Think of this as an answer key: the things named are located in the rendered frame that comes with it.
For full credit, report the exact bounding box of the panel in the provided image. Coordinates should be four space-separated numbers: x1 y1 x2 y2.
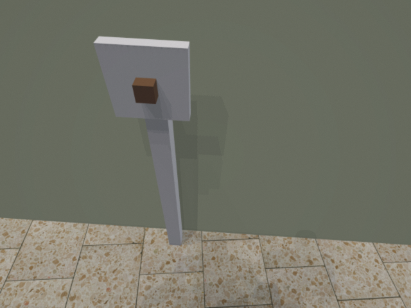
94 37 191 246

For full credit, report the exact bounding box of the button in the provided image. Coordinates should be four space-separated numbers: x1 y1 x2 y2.
132 78 159 104

